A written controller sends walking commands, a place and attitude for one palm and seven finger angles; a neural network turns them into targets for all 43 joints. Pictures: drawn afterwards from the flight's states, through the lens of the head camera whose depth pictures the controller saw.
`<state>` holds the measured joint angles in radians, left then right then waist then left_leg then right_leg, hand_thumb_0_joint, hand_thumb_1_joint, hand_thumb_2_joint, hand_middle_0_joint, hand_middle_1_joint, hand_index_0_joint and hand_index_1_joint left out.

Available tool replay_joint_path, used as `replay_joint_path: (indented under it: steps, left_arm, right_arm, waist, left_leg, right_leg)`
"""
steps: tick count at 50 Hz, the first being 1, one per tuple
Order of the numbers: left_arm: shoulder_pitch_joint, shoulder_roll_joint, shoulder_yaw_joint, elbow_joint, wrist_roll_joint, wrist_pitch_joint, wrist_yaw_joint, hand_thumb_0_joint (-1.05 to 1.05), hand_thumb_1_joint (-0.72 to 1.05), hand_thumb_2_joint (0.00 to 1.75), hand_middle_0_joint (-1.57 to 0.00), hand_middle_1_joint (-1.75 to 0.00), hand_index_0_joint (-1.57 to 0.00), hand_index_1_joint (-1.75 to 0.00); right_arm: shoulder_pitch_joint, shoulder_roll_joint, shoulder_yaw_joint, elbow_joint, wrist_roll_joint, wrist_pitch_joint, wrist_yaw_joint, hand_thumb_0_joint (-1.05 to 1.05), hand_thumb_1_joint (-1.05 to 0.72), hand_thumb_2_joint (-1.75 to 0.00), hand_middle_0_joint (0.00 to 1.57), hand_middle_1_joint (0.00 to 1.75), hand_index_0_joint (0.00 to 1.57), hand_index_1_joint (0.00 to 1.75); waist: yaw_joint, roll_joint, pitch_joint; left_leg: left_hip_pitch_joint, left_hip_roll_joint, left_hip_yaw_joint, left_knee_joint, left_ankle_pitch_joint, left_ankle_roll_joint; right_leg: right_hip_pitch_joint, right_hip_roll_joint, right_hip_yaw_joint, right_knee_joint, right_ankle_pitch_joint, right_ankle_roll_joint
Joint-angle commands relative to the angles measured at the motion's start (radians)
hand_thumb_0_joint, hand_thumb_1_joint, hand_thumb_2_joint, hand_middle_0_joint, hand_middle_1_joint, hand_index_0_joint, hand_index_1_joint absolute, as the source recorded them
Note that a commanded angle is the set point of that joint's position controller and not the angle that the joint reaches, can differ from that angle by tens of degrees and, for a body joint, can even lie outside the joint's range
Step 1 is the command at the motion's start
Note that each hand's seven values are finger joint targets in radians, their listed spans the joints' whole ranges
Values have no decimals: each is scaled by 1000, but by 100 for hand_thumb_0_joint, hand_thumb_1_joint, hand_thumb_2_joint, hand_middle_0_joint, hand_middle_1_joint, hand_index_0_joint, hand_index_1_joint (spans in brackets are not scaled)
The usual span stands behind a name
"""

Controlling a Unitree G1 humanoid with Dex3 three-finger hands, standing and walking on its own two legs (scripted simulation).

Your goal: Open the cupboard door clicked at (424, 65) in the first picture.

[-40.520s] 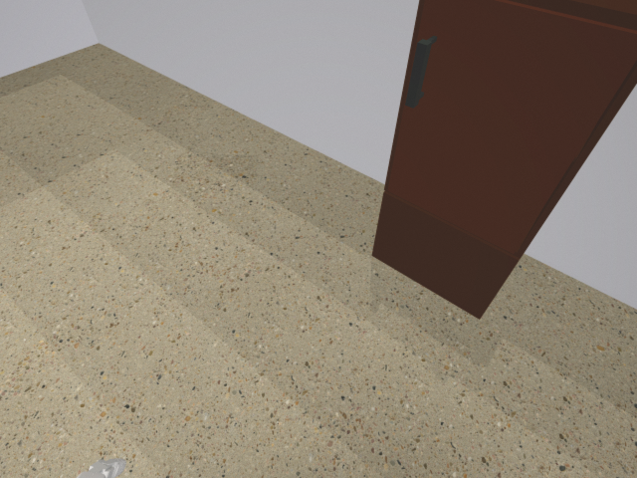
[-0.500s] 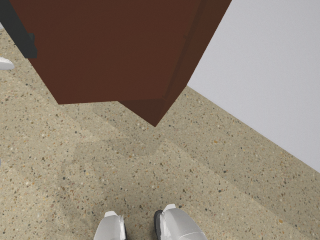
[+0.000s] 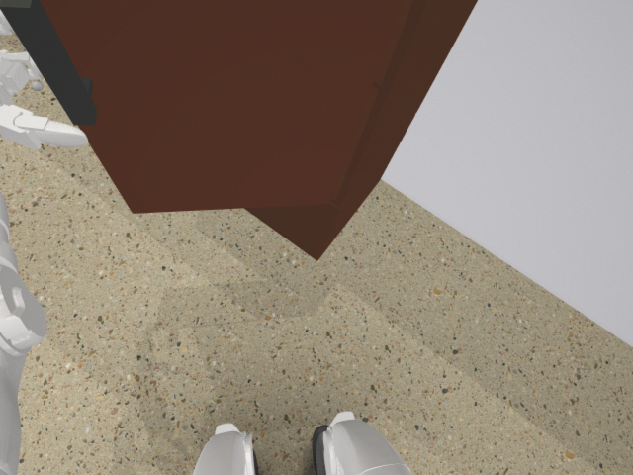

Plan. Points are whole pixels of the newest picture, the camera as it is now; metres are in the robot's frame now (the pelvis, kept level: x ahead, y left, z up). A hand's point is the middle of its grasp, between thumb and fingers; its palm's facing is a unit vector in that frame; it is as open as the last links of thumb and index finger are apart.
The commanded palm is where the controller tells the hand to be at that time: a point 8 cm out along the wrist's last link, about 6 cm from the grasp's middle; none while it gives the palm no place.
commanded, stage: slide the fingers in behind the handle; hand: left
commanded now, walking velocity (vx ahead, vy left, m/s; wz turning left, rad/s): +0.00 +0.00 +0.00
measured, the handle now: (59, 53) +0.58 +0.23 +0.10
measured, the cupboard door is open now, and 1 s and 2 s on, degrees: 43 42 53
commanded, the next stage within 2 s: close the thumb around the handle in 0.62 s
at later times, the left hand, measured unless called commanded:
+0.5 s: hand (59, 85) +0.54 +0.23 +0.10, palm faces +0.03 -1.00 -0.01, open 13.8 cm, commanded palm +0.52 +0.26 +0.10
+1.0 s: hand (59, 88) +0.53 +0.23 +0.10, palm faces +0.02 -1.00 +0.00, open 11.8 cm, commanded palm +0.52 +0.26 +0.10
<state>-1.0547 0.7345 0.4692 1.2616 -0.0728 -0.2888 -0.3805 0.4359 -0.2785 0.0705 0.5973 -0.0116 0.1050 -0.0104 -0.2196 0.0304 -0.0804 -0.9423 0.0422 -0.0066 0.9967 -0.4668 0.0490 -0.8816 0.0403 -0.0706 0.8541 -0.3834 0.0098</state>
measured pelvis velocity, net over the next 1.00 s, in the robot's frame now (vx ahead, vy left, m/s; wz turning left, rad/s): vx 0.00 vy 0.00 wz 0.00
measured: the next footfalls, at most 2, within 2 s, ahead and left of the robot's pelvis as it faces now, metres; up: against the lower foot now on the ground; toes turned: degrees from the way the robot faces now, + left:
none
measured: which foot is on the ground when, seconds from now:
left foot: down 0.00-1.00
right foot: down 0.00-1.00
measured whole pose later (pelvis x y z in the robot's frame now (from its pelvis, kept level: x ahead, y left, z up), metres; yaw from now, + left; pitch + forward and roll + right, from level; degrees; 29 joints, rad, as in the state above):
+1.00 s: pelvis +0.00 +0.00 +0.00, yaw +0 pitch +23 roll -5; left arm -1.02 0.68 0.45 1.25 -0.07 -0.31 -0.34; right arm 0.44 -0.28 0.06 0.61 -0.01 0.10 -0.01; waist -0.21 0.04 -0.09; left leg -0.92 0.04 0.00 0.98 -0.46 0.04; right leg -0.86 0.04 -0.06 0.85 -0.39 0.00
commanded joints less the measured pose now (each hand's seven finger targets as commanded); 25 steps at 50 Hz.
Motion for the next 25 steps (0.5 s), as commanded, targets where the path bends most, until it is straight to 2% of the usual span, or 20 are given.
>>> replay_joint_path:
  steps: [1,3,4,5,6,8,10,11,12,13,14,16,18,20,22,24,25]
  left_arm:
    - [-448,212,-31,-219,-9,-63,7,0,-50,30,-30,-120,-30,-120]
    - [-449,222,-20,-199,-18,-58,6,0,-50,30,-30,-120,-30,-120]
    - [-467,196,-30,-203,-25,-61,7,0,-50,30,-30,-120,-30,-120]
    - [-482,220,-15,-204,-24,-61,10,0,-50,30,-30,-120,-30,-120]
    - [-479,254,10,-187,-19,-60,16,0,-50,30,-30,-120,-30,-120]
    - [-487,248,-3,-198,-12,-65,23,0,-50,30,-30,-120,-30,-120]
    - [-491,229,-12,-252,-6,-86,30,0,-50,30,-30,-120,-30,-120]
    - [-456,200,-23,-249,-8,-86,30,0,-50,30,-30,-120,-30,-120]
    - [-442,180,-33,-237,-12,-83,29,0,-50,30,-30,-120,-30,-120]
    - [-446,177,-31,-218,-19,-74,28,0,-50,30,-30,-120,-30,-120]
    - [-461,184,-25,-197,-24,-70,27,0,-50,30,-30,-120,-30,-120]
    - [-456,263,25,-159,-15,-53,34,0,-50,30,-30,-120,-30,-120]
    - [-490,281,15,-188,6,-60,45,0,-50,30,-30,-120,-30,-120]
    - [-452,318,46,-204,15,-78,50,0,-50,30,-30,-120,-30,-120]
    - [-446,276,12,-190,10,-77,40,0,-50,30,-30,-120,-30,-120]
    - [-451,268,17,-204,-9,-81,27,0,-50,30,-30,-120,-30,-120]
    - [-452,290,34,-222,-12,-83,22,0,-50,30,-30,-120,-30,-120]
  right_arm:
    - [219,-201,-75,-12,-5,-8,-11,0,-90,-90,20,30,20,30]
    - [222,-208,-75,-9,-4,-10,-13,0,-90,-90,20,30,20,30]
    - [223,-204,-74,-9,-5,-13,-15,0,-90,-90,20,30,20,30]
    - [225,-208,-74,-4,-7,-15,-16,0,-90,-90,20,30,20,30]
    - [229,-209,-73,0,-7,-16,-18,0,-90,-90,20,30,20,30]
    - [224,-206,-71,-5,-8,-22,-15,0,-90,-90,20,30,20,30]
    - [231,-201,-77,-3,-13,-25,-12,0,-90,-90,20,30,20,30]
    - [232,-199,-80,-1,-13,-24,-9,0,-90,-90,20,30,20,30]
    - [229,-198,-80,1,-12,-21,-7,0,-90,-90,20,30,20,30]
    - [230,-201,-80,2,-10,-19,-6,0,-90,-90,20,30,20,30]
    - [233,-201,-77,5,-9,-19,-8,0,-90,-90,20,30,20,30]
    - [230,-210,-72,-3,-7,-18,-13,0,-90,-90,20,30,20,30]
    - [224,-204,-69,-9,-7,-23,-14,0,-90,-90,20,30,20,30]
    - [229,-203,-69,-16,-9,-24,-12,0,-90,-90,20,30,20,30]
    - [223,-200,-70,-16,-6,-22,-11,0,-90,-90,20,30,20,30]
    - [226,-203,-73,-18,-5,-23,-13,0,-90,-90,20,30,20,30]
    - [229,-207,-75,-17,-5,-22,-15,0,-90,-90,20,30,20,30]
  waist:
    - [-19,227,-489]
    - [-23,183,-466]
    - [-31,195,-465]
    - [-28,211,-483]
    - [-26,180,-478]
    - [-24,200,-473]
    - [-13,251,-545]
    - [-8,253,-552]
    - [-8,241,-532]
    - [-19,209,-509]
    - [-27,191,-483]
    - [-19,143,-466]
    - [-18,190,-463]
    - [4,205,-528]
    - [-12,192,-485]
    - [-16,179,-502]
    - [-8,191,-541]
  left_leg:
    - [519,10,-85,-90,579,-40]
    - [483,9,-84,-97,529,-33]
    - [491,8,-83,-95,532,-29]
    - [494,8,-84,-93,523,-31]
    - [473,8,-81,-92,516,-28]
    - [450,2,-73,-93,489,-26]
    - [533,7,-87,-86,584,-39]
    - [557,10,-91,-84,619,-47]
    - [554,13,-90,-86,618,-46]
    - [524,10,-83,-86,584,-38]
    - [496,7,-82,-88,562,-31]
    - [408,-1,-68,-93,472,-18]
    - [399,-4,-63,-96,453,-18]
    - [424,-4,-62,-88,507,-22]
    - [422,0,-62,-89,506,-24]
    - [436,-1,-62,-88,512,-19]
    - [455,1,-63,-87,533,-22]
  right_leg:
    - [84,40,8,-53,314,-28]
    - [98,40,8,-57,299,-29]
    - [86,40,9,-57,300,-31]
    - [82,37,12,-57,293,-29]
    - [99,37,13,-54,301,-29]
    - [110,35,19,-55,295,-27]
    - [97,36,14,-42,325,-32]
    - [87,37,9,-43,326,-32]
    - [85,39,8,-47,325,-32]
    - [93,40,9,-51,325,-29]
    - [98,40,10,-53,325,-32]
    - [143,37,22,-56,308,-26]
    - [149,33,28,-55,304,-26]
    - [178,34,28,-41,342,-29]
    - [157,34,24,-45,341,-27]
    - [167,37,26,-46,352,-29]
    - [176,37,28,-44,365,-27]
